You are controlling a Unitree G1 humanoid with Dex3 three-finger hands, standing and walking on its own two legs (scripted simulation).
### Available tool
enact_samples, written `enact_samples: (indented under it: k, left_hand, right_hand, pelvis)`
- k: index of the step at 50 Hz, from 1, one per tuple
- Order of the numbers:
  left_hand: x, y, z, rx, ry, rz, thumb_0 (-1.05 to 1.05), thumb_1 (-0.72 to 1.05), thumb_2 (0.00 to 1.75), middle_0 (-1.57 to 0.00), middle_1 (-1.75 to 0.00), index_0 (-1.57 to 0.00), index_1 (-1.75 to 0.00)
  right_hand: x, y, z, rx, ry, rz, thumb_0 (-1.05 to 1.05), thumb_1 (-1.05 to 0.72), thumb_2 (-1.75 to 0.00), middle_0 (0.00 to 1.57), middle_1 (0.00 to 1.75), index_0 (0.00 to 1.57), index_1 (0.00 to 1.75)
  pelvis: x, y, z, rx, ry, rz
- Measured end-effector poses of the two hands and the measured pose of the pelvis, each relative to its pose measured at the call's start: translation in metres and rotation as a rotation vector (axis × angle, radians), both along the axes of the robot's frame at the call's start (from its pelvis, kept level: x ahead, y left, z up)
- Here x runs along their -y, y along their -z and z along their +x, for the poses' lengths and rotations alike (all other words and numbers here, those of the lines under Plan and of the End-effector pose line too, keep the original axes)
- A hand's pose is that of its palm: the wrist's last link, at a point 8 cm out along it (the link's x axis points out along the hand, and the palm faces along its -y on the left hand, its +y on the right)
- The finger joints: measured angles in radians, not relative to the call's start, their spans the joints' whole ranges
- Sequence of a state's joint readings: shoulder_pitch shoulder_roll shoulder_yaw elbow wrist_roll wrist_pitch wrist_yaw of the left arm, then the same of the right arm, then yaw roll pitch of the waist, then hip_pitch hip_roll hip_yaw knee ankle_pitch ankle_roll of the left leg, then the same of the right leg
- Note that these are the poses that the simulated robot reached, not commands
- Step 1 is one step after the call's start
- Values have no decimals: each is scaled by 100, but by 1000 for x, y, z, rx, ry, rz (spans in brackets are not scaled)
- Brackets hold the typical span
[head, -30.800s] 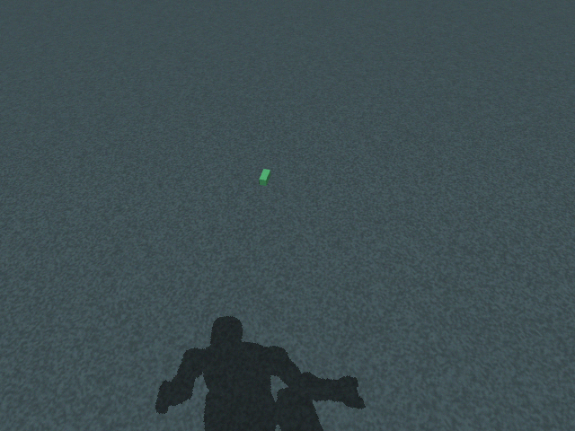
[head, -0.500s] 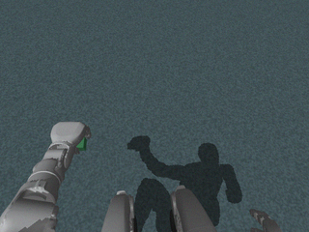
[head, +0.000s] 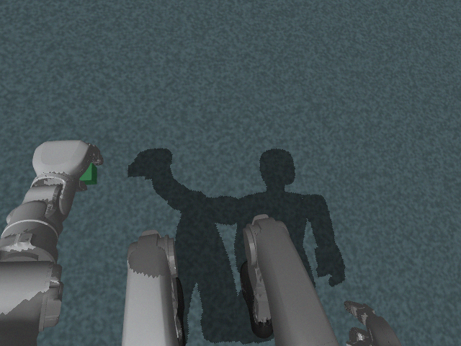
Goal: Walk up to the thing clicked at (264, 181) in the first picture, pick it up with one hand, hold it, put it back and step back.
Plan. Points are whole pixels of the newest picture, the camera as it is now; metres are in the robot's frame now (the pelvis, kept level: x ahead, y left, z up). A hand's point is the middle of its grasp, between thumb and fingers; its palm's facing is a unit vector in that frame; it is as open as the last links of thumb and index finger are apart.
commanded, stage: crouch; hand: left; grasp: from above
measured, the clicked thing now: (73, 174) +0.44 +0.27 -0.18
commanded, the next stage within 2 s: lower in 0.88 s
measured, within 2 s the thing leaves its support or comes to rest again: neither
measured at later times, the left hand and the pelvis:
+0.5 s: hand (87, 181) +0.44 +0.26 -0.24, palm faces -0.46 -0.01 -0.89, open 6.5 cm; pelvis +0.00 +0.00 -0.08, yaw -3 degrees
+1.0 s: hand (92, 182) +0.45 +0.27 -0.29, palm faces -0.47 -0.01 -0.89, open 6.5 cm; pelvis -0.01 -0.01 -0.12, yaw -4 degrees
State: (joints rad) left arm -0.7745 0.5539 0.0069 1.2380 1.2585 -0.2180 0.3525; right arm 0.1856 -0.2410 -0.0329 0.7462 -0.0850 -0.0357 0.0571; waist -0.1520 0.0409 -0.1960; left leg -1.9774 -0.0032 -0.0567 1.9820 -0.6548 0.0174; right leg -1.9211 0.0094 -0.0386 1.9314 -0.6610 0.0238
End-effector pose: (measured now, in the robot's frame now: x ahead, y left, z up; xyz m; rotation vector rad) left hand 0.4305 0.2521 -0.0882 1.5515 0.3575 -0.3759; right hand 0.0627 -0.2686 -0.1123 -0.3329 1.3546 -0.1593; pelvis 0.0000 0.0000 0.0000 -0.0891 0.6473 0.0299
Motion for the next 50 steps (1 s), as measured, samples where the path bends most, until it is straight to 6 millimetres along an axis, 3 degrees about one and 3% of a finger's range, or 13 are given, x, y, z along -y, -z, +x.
enact_samples:
  k: [11, 24, 35, 50]
  left_hand:
    - [-6, 53, 11, -2, -36, -2, 0, 51, 5, -105, -8, -107, -5]
    - [-10, 93, 20, -16, -36, -6, 0, 52, 2, -106, -6, -108, -4]
    - [-10, 118, 23, -12, -33, -6, 0, 52, 1, -107, -5, -109, -3]
    - [-14, 141, 28, -17, -41, -6, 0, 52, 1, -107, -3, -108, -3]
  right_hand:
    - [8, 36, 14, -7, -47, 1, 0, -91, -90, 20, 30, 20, 30]
    - [11, 66, -13, -70, -33, -4, 0, -92, -90, 20, 30, 20, 30]
    - [9, 89, -33, -104, -29, 1, 0, -92, -90, 20, 30, 20, 30]
    - [9, 106, -32, -110, -62, 0, 0, -92, -91, 20, 30, 20, 30]
  pelvis:
    - [3, 39, 0, -10, 13, -12]
    - [4, 77, -4, 11, 27, -21]
    - [4, 104, -8, 35, 34, -26]
    - [6, 124, -9, 57, 43, -35]
